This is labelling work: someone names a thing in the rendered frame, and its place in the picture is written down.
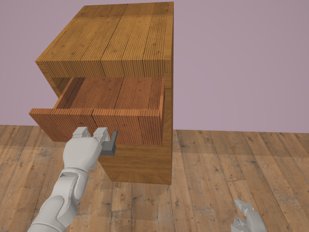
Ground right robot hand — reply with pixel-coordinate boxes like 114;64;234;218
231;199;267;232

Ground cabinet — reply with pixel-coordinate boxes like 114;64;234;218
35;1;174;185

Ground robot left forearm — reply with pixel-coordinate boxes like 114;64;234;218
27;167;89;232

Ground left robot hand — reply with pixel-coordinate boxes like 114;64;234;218
63;127;111;173

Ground handle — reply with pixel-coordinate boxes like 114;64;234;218
100;130;118;156

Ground drawer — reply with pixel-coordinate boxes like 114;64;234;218
29;77;165;145

